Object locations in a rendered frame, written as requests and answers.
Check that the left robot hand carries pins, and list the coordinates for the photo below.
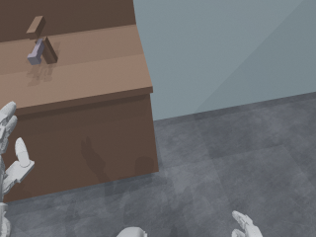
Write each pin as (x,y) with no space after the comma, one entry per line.
(18,171)

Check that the robot left forearm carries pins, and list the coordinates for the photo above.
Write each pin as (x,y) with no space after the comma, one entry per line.
(5,225)

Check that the counter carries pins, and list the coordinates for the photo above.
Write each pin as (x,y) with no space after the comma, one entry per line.
(84,113)

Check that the right robot hand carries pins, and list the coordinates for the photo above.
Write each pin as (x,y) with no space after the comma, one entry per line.
(247,224)

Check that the tap lever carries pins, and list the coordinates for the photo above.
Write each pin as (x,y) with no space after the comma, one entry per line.
(34,57)

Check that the robot left thigh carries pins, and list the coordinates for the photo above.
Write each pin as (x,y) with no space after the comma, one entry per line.
(132,232)

